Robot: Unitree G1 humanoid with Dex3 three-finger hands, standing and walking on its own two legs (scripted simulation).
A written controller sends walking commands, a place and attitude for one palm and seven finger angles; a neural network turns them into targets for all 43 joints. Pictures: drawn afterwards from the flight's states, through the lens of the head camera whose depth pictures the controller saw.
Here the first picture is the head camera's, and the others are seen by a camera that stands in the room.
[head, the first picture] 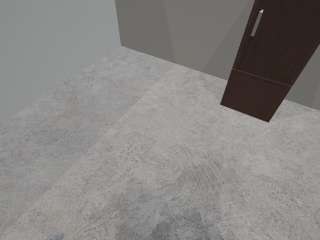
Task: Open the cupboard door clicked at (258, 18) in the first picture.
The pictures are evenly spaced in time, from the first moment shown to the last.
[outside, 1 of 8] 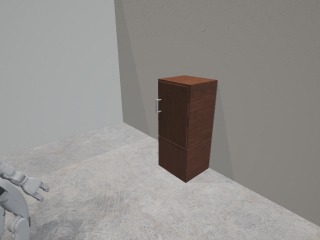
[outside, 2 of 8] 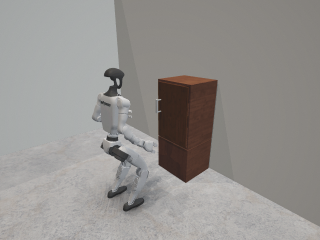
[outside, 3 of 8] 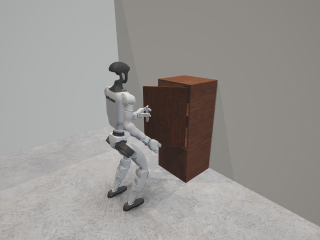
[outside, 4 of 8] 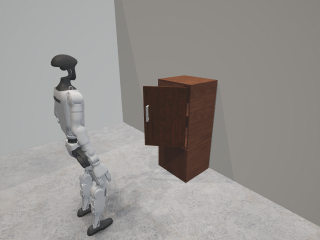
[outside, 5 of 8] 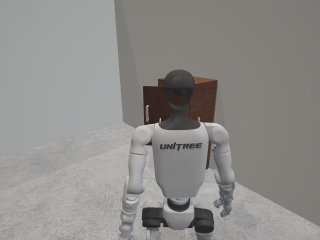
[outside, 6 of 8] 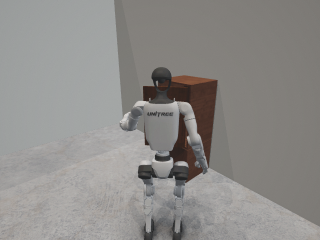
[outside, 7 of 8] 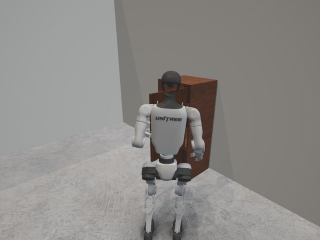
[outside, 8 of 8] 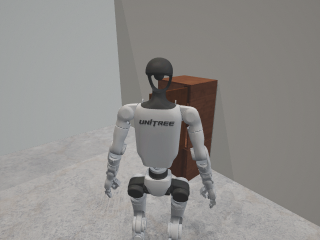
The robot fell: no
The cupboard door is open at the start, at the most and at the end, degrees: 0 89 87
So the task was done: yes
